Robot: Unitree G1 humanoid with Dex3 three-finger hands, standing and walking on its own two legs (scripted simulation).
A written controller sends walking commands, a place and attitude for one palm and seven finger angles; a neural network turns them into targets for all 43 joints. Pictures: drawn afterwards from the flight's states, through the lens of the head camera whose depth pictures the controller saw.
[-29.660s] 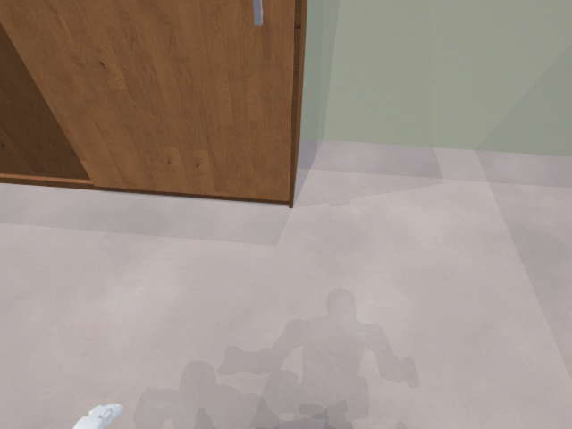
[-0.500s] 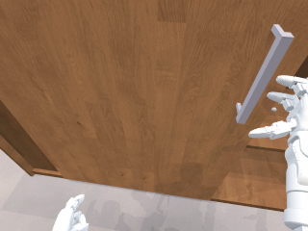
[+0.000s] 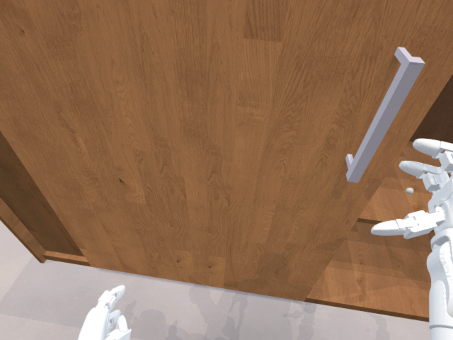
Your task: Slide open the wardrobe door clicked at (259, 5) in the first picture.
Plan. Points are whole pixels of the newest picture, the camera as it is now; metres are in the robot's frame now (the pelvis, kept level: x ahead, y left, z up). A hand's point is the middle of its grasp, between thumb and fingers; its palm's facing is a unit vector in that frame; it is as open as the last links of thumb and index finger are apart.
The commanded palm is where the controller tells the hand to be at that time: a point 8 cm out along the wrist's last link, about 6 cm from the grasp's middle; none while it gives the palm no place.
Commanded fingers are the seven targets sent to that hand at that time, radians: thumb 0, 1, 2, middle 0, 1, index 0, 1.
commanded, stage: slip the hand off the handle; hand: right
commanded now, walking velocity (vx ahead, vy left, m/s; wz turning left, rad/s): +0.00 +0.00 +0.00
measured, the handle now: (374, 122) +0.43 -0.25 +0.21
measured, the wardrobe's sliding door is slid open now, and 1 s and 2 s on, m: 0.66 0.66 0.66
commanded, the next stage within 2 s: draw the hand back to the body in 0.28 s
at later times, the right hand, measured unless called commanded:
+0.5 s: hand (418, 225) +0.24 -0.25 +0.17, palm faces +0.24 +0.97 -0.06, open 14.7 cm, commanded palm +0.21 -0.30 +0.18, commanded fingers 0.00 0.55 -0.20 0.25 1.15 0.25 1.15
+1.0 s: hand (438, 238) +0.22 -0.26 +0.18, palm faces +0.33 +0.92 -0.20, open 14.3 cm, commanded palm +0.17 -0.30 +0.18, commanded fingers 0.00 0.15 -0.39 0.24 0.92 0.24 0.92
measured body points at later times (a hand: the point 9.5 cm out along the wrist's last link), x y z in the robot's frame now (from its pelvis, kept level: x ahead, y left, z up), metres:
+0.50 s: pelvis +0.00 +0.01 +0.00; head -0.03 +0.03 +0.45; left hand +0.20 +0.23 -0.07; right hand +0.23 -0.30 +0.17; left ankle -0.01 +0.11 -0.73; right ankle +0.03 -0.12 -0.73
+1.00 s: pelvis -0.01 +0.01 +0.01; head -0.04 +0.02 +0.45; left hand +0.20 +0.21 -0.05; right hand +0.20 -0.31 +0.19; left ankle -0.01 +0.11 -0.73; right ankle +0.03 -0.12 -0.73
